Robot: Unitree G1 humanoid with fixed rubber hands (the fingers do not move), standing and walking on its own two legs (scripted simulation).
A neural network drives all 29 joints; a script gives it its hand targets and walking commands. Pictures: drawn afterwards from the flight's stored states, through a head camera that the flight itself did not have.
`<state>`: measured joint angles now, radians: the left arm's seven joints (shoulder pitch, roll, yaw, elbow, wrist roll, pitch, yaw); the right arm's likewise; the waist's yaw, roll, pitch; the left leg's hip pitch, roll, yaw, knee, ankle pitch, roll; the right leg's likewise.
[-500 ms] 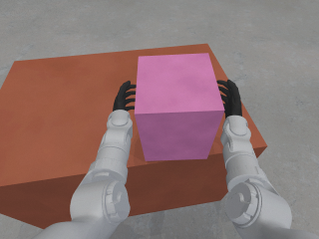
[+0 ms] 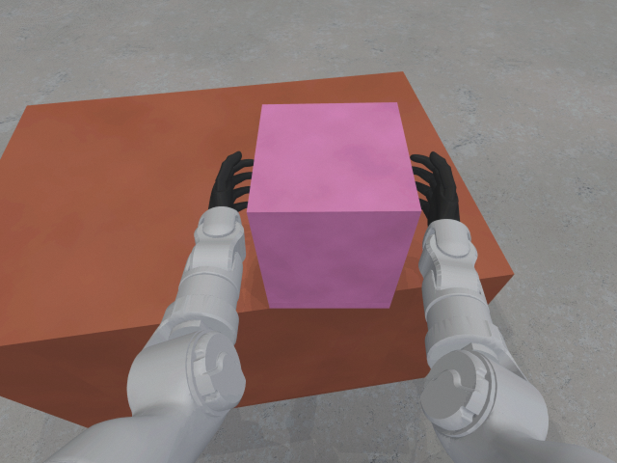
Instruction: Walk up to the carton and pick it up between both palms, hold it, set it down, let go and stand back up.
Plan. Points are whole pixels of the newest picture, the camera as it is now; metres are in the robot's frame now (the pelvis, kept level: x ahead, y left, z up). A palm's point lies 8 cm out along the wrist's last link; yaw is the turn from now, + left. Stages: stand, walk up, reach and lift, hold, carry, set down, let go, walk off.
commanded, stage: set down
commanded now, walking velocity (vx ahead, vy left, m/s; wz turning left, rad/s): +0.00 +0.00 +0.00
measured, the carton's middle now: (329, 212) +0.47 -0.03 +0.01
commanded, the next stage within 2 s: none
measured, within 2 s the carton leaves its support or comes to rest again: rests again in 0.12 s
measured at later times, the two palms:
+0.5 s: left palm (225, 207) +0.44 +0.12 +0.07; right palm (434, 212) +0.41 -0.17 +0.07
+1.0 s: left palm (225, 207) +0.44 +0.12 +0.06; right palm (434, 212) +0.41 -0.17 +0.07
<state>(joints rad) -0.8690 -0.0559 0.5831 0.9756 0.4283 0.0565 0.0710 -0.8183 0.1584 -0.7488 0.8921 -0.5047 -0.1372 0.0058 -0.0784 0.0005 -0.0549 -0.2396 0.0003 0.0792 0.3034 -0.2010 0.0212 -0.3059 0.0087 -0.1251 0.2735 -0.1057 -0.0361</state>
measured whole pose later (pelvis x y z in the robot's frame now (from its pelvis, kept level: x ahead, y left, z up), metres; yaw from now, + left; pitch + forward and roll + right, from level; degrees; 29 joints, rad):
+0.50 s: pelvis +0.01 +0.01 +0.00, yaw +0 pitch +8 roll -1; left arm -0.84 -0.09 0.60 0.92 0.47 -0.02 0.05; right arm -0.79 0.15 -0.73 0.88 -0.50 -0.20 0.00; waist -0.07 -0.01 -0.02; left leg -0.24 0.01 0.08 0.32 -0.23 0.02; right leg -0.29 0.02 -0.12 0.25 -0.11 -0.03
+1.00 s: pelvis +0.01 +0.00 +0.00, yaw +0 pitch +9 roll -1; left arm -0.84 -0.11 0.63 0.87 0.50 -0.03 0.03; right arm -0.79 0.17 -0.73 0.81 -0.52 -0.18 0.02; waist -0.07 -0.01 -0.01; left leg -0.24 0.00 0.08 0.30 -0.21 0.03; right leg -0.30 0.01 -0.12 0.26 -0.11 -0.03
